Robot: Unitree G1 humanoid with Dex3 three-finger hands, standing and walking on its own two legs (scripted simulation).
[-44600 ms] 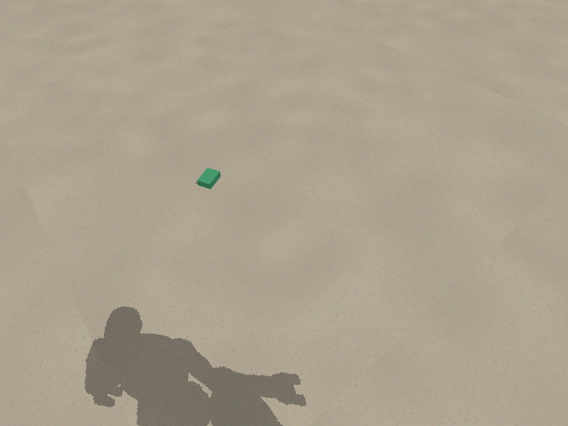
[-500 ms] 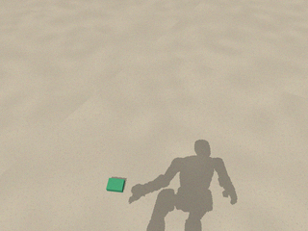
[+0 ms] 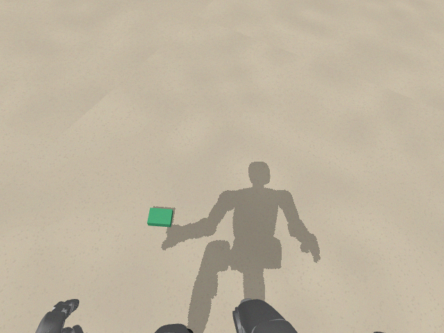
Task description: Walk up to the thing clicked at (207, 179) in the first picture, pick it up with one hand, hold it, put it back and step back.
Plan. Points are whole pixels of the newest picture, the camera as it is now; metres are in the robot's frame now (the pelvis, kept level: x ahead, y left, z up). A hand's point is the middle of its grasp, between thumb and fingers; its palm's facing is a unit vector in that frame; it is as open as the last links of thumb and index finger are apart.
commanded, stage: step back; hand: left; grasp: from above
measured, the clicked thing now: (160, 217) +0.59 +0.23 -0.75
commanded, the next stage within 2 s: none
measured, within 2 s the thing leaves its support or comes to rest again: neither
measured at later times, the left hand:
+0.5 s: hand out of the picture -0.02 +0.22 -0.14, palm faces -0.06 -0.91 -0.40, open 7.4 cm
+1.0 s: hand out of the picture -0.19 +0.21 -0.17, palm faces -0.07 -0.91 -0.41, open 7.4 cm
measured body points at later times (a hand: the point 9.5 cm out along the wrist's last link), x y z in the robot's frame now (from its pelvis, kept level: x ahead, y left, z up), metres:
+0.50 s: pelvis -0.13 -0.03 -0.01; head -0.08 -0.05 +0.44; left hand -0.02 +0.27 -0.11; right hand -0.06 -0.36 -0.13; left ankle -0.15 +0.10 -0.66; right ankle -0.11 -0.14 -0.74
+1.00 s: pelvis -0.31 -0.06 -0.03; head -0.25 -0.07 +0.42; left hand -0.19 +0.26 -0.14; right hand -0.19 -0.39 -0.13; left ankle -0.20 +0.09 -0.74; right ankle -0.33 -0.20 -0.74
